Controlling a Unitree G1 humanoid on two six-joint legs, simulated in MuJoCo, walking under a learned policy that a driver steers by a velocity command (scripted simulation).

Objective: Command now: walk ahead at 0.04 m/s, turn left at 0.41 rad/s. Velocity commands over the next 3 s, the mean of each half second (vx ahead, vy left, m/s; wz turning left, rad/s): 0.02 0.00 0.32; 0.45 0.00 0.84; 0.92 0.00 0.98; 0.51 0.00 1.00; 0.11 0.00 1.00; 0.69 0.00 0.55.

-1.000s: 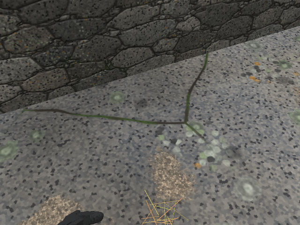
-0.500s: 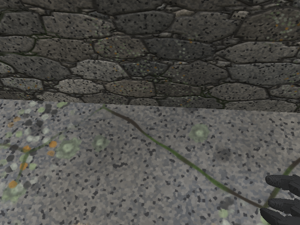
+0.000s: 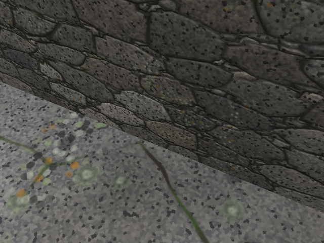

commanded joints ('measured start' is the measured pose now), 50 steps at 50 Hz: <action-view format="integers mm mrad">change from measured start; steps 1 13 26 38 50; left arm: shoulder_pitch -84 73 181 -165 -234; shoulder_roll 138 100 198 246 141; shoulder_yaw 32 33 82 92 42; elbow -78 -3 4 -53 -87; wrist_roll -9 -23 2 -65 -11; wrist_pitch -5 -8 -14 -57 -9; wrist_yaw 11 6 7 -4 -83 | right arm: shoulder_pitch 58 64 17 311 383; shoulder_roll -11 -73 -28 -32 -106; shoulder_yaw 10 28 7 -11 -19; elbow -52 14 -94 60 88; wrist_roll -10 -57 21 22 -13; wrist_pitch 1 -27 -22 0 -96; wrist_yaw -6 29 -2 37 39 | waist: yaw -27 38 69 -138 -92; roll -90 175 -219 -108 34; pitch -126 -110 -113 -58 41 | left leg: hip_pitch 26 406 4 455 590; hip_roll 38 347 75 195 295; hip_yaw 44 -136 -16 346 -310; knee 75 -941 -479 -609 -1143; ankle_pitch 62 254 38 89 45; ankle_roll -19 209 79 117 295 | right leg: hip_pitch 103 25 366 13 -421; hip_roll -172 -8 -275 -285 -42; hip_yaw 180 -57 199 -199 -101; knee -217 -47 -192 -269 349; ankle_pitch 36 -225 -98 -528 55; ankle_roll -176 -12 -182 -86 52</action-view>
